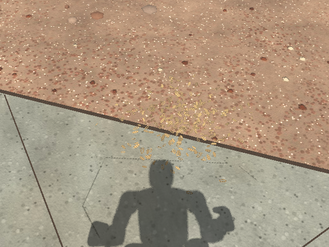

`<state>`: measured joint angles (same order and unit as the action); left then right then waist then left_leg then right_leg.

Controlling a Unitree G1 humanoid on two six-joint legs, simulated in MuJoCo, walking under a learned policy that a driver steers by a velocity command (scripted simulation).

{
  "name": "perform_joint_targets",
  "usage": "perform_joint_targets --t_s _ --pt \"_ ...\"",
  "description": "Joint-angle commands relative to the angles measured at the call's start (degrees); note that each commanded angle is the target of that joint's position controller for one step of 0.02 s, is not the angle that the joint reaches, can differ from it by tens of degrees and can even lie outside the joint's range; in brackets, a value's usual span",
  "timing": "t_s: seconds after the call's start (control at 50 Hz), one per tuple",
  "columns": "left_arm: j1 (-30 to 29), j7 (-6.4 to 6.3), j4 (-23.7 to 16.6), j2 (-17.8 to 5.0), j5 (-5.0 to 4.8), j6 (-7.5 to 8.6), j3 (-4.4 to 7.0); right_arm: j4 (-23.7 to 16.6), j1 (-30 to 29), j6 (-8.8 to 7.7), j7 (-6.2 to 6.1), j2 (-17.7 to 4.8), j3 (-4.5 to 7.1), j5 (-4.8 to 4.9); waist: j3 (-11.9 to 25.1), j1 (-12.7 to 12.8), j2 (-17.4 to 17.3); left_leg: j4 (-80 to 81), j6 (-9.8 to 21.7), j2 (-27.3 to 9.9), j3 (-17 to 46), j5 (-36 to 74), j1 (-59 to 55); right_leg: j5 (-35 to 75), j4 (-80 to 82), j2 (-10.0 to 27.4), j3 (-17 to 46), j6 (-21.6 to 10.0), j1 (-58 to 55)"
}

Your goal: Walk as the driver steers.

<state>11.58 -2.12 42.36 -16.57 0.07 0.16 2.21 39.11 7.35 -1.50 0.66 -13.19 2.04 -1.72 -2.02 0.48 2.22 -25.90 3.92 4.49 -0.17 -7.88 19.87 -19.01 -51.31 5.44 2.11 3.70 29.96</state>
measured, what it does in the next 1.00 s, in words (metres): steps on the spot, turning right: right foot, then left foot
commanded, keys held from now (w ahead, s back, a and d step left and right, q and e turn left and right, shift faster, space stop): e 0.88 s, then no key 0.12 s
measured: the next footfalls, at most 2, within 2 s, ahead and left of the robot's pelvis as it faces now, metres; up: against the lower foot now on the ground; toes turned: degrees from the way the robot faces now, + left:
right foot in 0.16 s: +0.06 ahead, -0.14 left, +0.00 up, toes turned -6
left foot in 0.56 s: +0.12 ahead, +0.09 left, +0.00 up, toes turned -22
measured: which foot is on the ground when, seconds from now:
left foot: down 0.00-0.18, up 0.20-0.54, down 0.56-0.98, up 1.00-1.00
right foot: up 0.00-0.14, down 0.16-0.56, up 0.58-0.96, down 0.98-1.00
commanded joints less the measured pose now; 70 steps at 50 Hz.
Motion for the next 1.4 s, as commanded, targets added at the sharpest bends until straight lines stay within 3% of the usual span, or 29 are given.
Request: perform_joint_targets --t_s 0.02,0.12,0.16,0.18,0.2,0.22,0.24,0.28,0.3,0.4,0.48,0.54,0.56,0.58,0.6,0.62,0.66,0.74,0.82,0.9,0.96,0.98,1.0,1.02,1.04,1.08,1.14,1.26,1.4 --pt "2.13 0.03 -2.69 -5.47 -0.5 -0.33 1.21 -2.13 -1.74 -0.42 -0.74 -9.38 2.52 -0.22 7.53 -0.51 -8.88 9.93 10.38 -16.56 9.25 4.41 -0.89 1.64 4.7 0.0 -0.33 -0.51 -10.18" --pt "0.81 0.61 -4.52 -5.39 -0.47 -0.89 1.61 -1.12 -1.99 1.61 -1.91 -10.62 3.0 1.6 3.88 -0.34 -7.63 7.42 9.48 -19.1 11.45 -0.17 -5.67 -0.96 11.12 -2.03 -2.79 -3.12 -8.5" --pt "2.77 1.19 -4.32 -5.39 0.04 -0.64 1.76 -0.29 -0.72 2.15 -2.34 -10.03 3.04 2.42 4.5 0.96 -6.14 2.27 5.95 -17.06 8.24 4.18 -6.66 7.96 20.6 -2.9 -2.68 -5.33 -12.86" --pt "3.09 1.14 -4.97 -8.46 0.47 -0.54 2.49 -0.45 0.17 2.11 -2.62 -8.75 2.93 2.17 4.81 0.08 -0.81 -5.11 2.11 -13.19 3.99 2.12 -4.77 19.46 24.91 1.11 4.22 -7.79 -15.18" --pt "1.99 0.69 -5.69 -13.58 -0.02 -0.58 3.91 -2.21 0.08 1.63 -2.65 -6.54 2.62 0.87 4.66 -2.78 12.34 -14.89 -3.4 -3.89 -4.62 -6.67 3.46 28.79 27.88 9.45 17.48 -14.41 -18.4" --pt "4.26 0.82 -6.09 -11.85 0.46 -0.38 3.72 -3.51 -6.37 1.5 -2.85 -7.36 2.73 0.48 3.9 2.62 14.89 -23.58 -5.32 0.24 -2.2 -21.76 11.98 32.3 31.76 14.15 25.39 -20.78 -21.63" --pt "6.68 0.86 -5.99 -10.92 1.51 0.37 3.42 -3.85 -7.22 1.52 -2.69 -8.15 3.26 1.09 5.56 3.74 11.91 -33.87 -5.58 -0.44 1.99 -27.94 15.68 34.47 32.16 14.85 26.16 -22.44 -24.28" --pt "2.13 0.71 -6.99 -10.65 0.2 1.05 3.75 -2.41 -3.98 2.15 -2.53 -7.74 3.56 1.77 6.42 0.69 4.41 -37.8 -6.29 -2.56 4.51 -23.15 17.94 37.07 29.1 10.42 19.65 -18.24 -25.99" --pt "0.24 0.38 -7.65 -10.02 -0.57 0.85 3.66 -2.26 -3.83 2.27 -2.63 -7.79 3.59 1.67 7.19 -0.03 3.66 -35.25 -6.8 -3.44 4.86 -20.45 17.08 37.72 28.48 9.03 17.82 -16.69 -26.24" --pt "0.19 -0.5 -8.77 -10.58 -0.86 -1.53 4.38 -2.36 -4.89 1.73 -1.93 -5.71 2.67 2.37 9.55 0.85 6.0 -20.84 -8.66 -1.63 3.3 -14.78 8.91 36.85 26.74 5.5 16.81 -15.74 -25.23" --pt "-1.26 -0.11 -9.86 -11.3 -1.12 -2.36 4.84 -2.09 -3.16 1.25 -0.97 -7.5 3.19 2.73 8.82 0.82 8.61 -10.7 -7.9 -0.55 3.18 -12.88 2.04 30.6 26.94 4.78 21.62 -15.59 -21.6" --pt "-3.46 -0.31 -10.82 -9.67 -1.89 -2.65 4.41 -0.56 1.94 0.53 -0.7 -9.18 4.31 2.22 8.54 -1.8 6.95 5.31 -5.33 -2.88 3.17 0.09 -9.69 17.95 23.4 0.57 22.13 -10.95 -15.71" --pt "-1.51 -0.2 -10.98 -6.81 -0.89 -2.57 3.61 -0.96 3.92 0.64 -1.13 -13.08 5.29 1.21 9.8 -1.02 -2.09 7.06 -1.28 -13.95 13.07 3.65 -16.94 3.29 13.7 -4.08 17.24 -7.67 -7.93" --pt "-0.24 -0.1 -12.63 -5.78 -0.96 -1.95 3.44 -0.78 2.71 0.99 -1.04 -17.19 6.05 -0.41 6.75 1.28 -18.59 9.27 8.49 -25.5 28.5 13.41 -16.41 -17.43 3.28 -12.81 7.77 -4.22 4.39" --pt "0.9 -0.12 -11.45 -10.81 -0.15 -1.43 4.94 -2.21 1.31 0.41 -1.08 -14.04 5.23 -0.82 6.43 0.42 -14.32 9.71 13.55 -29.22 30.03 13.47 -13.64 -18.36 -10.13 -8.4 8.43 -1.88 5.13" --pt "1.26 0.1 -10.02 -13.09 -0.9 -1.59 5.99 -2.92 -1.81 0.15 -1.41 -10.84 4.27 -0.39 5.04 1.51 -10.23 9.15 11.73 -25.63 23.63 11.4 -11.42 -14.12 -15.07 -7.44 8.03 -1.3 4.83" --pt "2.11 -0.1 -8.49 -10.98 -0.81 -2.67 5.87 -3.39 -5.01 0.23 -2.06 -8.71 3.66 1.36 3.04 1.76 -9.05 8.43 7.86 -19.64 14.71 8.43 -11.28 -7.15 -18.79 -6.52 6.54 0.62 6.38" --pt "-2.96 0.61 -11.35 -6.77 -1.58 -2.78 4.26 -2.18 -0.06 1.26 -3.41 -9.61 3.69 0.82 3.55 -1.86 -10.4 8.65 9.16 -18.68 7.87 14.15 -16.08 -2.8 -13.06 -4.99 1.96 2.71 8.07" --pt "-5.0 1.63 -13.17 -5.19 -0.95 -2.71 3.15 -1.72 1.02 1.95 -3.1 -12.65 4.71 1.18 5.53 -3.24 -11.22 8.12 9.84 -21.1 4.92 16.24 -18.07 -4.07 -1.92 -2.52 -0.79 2.36 2.68" --pt "-3.88 2.44 -13.59 -5.95 -1.1 -3.09 3.31 -1.3 0.67 2.08 -2.04 -14.45 5.29 2.25 5.6 -2.76 -12.35 6.47 8.94 -22.03 2.47 17.89 -15.15 -3.54 8.28 -3.39 -4.2 0.08 -5.62" --pt "1.16 2.67 -11.94 -5.72 -0.8 -3.2 3.75 -0.25 -0.13 1.93 -1.61 -13.67 4.78 3.98 6.34 0.71 -10.62 -0.26 4.94 -20.32 0.24 15.06 -12.4 7.36 25.97 -6.09 -5.84 -4.13 -16.72" --pt "2.81 2.22 -11.56 -7.83 -0.58 -3.09 4.37 1.14 3.1 1.63 -1.34 -11.12 3.92 3.41 7.58 0.73 -5.65 -5.99 0.78 -17.63 -3.03 8.61 -6.92 16.93 30.41 -4.65 -2.12 -5.86 -25.26" --pt "4.32 1.24 -12.7 -12.88 -0.21 -2.87 5.19 -0.45 3.11 1.35 -0.89 -6.15 2.0 0.01 10.24 -0.39 10.33 -21.49 -5.27 -11.91 -7.95 -16.73 6.43 39.27 30.3 9.89 16.06 -10.26 -35.79" --pt "2.4 1.59 -13.59 -13.19 1.57 -1.7 4.63 -1.8 0.17 1.53 -1.47 -7.93 2.54 0.46 10.2 1.06 13.65 -32.31 -7.7 -7.05 -2.79 -31.28 12.84 44.49 29.86 19.26 23.74 -22.19 -29.23" --pt "2.01 2.1 -13.11 -9.25 1.82 -0.51 3.51 -1.0 -0.82 2.03 -1.81 -11.25 3.46 1.61 10.18 2.52 7.31 -37.4 -8.09 -8.77 1.2 -29.8 11.78 40.57 30.69 16.12 18.81 -22.81 -26.94" --pt "-3.02 2.35 -11.32 -5.38 1.44 0.72 2.07 1.88 2.12 2.75 -1.96 -10.04 3.43 2.27 7.83 -0.65 5.04 -34.59 -8.06 -10.0 2.97 -22.76 9.88 31.07 31.05 9.0 9.97 -16.5 -24.69" --pt "-5.47 1.86 -9.27 -2.94 1.67 1.4 1.0 4.35 5.55 3.47 -1.76 -9.19 3.22 2.44 6.84 -2.17 6.03 -30.66 -9.66 -8.75 3.2 -14.84 2.88 35.93 31.58 6.66 3.46 -15.22 -21.12" --pt "-4.81 0.58 -6.93 -7.72 1.1 -0.15 2.95 1.68 1.72 4.15 -2.15 -10.21 3.01 2.93 3.56 1.14 5.32 -23.75 -9.39 -8.31 1.27 -18.91 4.86 24.4 32.39 11.13 6.35 -18.06 -23.58" --pt "-7.2 0.28 -5.77 -8.05 0.59 -0.92 3.8 -0.07 2.77 4.66 -1.13 -8.51 2.83 2.99 4.99 0.24 4.07 -20.69 -7.44 -8.3 -1.48 -19.99 3.25 31.31 30.61 13.67 3.78 -18.75 -25.32"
